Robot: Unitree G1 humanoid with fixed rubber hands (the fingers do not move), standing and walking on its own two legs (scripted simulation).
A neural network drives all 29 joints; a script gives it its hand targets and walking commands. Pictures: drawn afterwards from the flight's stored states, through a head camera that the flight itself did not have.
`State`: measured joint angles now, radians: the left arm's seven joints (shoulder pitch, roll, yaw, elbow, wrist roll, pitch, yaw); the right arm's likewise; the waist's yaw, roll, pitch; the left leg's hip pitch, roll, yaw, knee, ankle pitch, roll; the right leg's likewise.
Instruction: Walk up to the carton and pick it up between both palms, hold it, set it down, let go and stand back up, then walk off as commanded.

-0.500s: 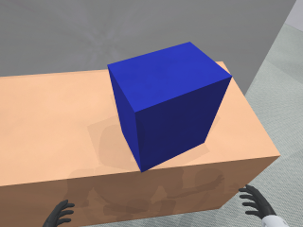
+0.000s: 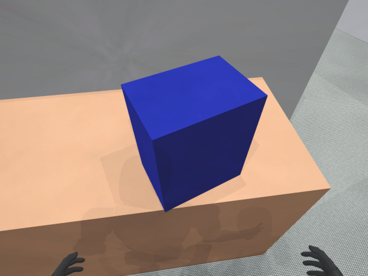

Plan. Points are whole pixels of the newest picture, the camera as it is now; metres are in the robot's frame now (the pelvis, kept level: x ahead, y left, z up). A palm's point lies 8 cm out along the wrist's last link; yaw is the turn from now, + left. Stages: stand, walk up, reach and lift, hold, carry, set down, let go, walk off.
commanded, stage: walk up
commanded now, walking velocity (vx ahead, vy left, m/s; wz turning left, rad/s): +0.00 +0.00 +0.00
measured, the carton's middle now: (190, 137) +0.40 +0.00 +0.07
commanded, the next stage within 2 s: reach and lift in 1.96 s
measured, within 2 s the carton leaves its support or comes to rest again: neither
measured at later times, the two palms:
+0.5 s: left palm out of the picture +0.12 +0.24 -0.08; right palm out of the picture +0.06 -0.39 -0.10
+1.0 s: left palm out of the picture +0.11 +0.25 -0.08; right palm out of the picture +0.13 -0.39 -0.09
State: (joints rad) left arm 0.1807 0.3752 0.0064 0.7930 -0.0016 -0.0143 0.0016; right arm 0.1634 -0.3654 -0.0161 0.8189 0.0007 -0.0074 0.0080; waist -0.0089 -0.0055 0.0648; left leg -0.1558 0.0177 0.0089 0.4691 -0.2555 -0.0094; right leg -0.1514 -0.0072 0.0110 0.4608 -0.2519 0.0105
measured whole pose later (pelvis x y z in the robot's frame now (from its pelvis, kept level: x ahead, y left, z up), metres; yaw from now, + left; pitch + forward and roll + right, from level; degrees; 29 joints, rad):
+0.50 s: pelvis +0.01 -0.07 -0.01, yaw +3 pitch -4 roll +1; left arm 0.21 0.39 0.05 0.72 0.03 0.03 -0.03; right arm 0.37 -0.44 -0.05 0.71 -0.01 0.01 -0.03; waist -0.04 0.02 0.07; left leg -0.24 0.03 -0.04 0.64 -0.46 0.02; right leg -0.28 -0.04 -0.05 0.61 -0.27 -0.01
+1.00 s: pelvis +0.01 -0.08 -0.01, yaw +8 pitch -4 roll +0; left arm 0.15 0.42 0.04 0.77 0.00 0.01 -0.04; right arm 0.28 -0.43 -0.03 0.80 0.00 -0.01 -0.02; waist -0.01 0.01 0.06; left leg -0.21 0.02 -0.15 0.53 -0.27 -0.06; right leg -0.21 -0.05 -0.16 0.53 -0.26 -0.02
